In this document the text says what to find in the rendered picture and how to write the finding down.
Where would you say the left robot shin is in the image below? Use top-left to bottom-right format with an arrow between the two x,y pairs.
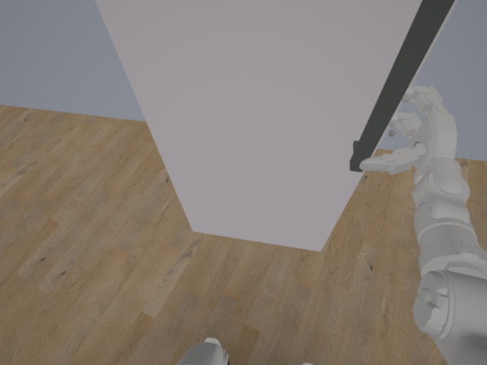
205,338 -> 221,347

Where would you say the handle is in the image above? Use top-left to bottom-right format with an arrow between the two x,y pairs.
350,0 -> 455,172

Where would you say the fridge door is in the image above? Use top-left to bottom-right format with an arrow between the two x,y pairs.
95,0 -> 457,252

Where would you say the robot right forearm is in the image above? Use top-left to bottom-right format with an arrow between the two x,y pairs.
412,157 -> 487,279

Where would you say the left robot thigh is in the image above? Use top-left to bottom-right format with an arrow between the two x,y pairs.
177,342 -> 228,365

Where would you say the robot right hand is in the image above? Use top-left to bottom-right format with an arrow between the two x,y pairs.
359,85 -> 457,175

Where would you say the right robot upper arm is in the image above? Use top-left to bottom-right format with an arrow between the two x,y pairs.
412,269 -> 487,365

